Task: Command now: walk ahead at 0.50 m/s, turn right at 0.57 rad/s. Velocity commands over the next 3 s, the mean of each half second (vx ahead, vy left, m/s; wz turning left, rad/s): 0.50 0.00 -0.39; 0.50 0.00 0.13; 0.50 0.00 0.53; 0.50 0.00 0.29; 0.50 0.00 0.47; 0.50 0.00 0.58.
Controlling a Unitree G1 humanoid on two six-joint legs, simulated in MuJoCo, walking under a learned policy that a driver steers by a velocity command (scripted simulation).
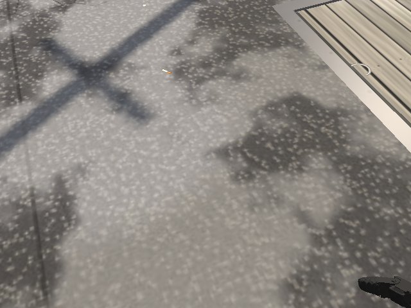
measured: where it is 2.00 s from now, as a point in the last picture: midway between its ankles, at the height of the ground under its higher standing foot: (245, 155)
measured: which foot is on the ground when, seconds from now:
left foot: up 0.00-0.02, down 0.04-0.54, up 0.56-1.00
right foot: down 0.00-0.04, up 0.06-0.50, down 0.52-1.00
